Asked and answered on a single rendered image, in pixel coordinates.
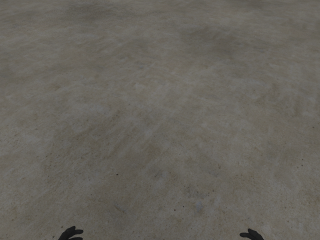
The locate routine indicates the left robot hand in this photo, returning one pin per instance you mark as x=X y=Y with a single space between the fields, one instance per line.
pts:
x=71 y=232

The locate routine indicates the right robot hand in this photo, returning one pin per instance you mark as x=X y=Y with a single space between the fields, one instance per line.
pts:
x=252 y=234

